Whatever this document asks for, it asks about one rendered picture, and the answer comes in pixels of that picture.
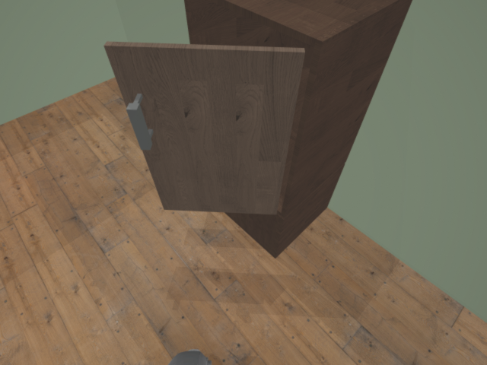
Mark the handle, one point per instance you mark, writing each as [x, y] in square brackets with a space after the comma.
[140, 128]

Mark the cupboard door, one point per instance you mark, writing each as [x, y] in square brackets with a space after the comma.
[221, 119]

